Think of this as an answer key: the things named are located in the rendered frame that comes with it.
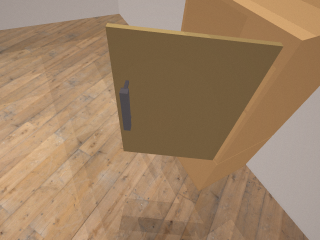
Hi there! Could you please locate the handle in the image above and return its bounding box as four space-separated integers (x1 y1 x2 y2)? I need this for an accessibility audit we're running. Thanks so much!
119 80 132 131

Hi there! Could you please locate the cupboard door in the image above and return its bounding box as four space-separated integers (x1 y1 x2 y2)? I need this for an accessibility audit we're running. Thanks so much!
105 23 284 160

